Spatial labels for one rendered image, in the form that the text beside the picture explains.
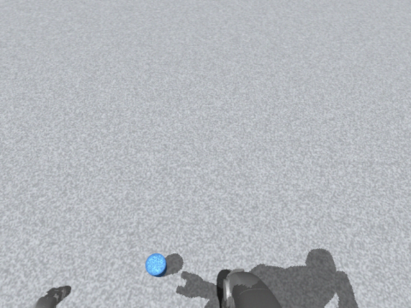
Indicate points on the right robot foot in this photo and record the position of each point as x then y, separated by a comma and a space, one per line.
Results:
219, 284

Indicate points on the left robot hand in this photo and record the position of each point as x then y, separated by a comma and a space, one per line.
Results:
53, 297

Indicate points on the cup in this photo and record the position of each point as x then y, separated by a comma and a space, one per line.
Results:
156, 265

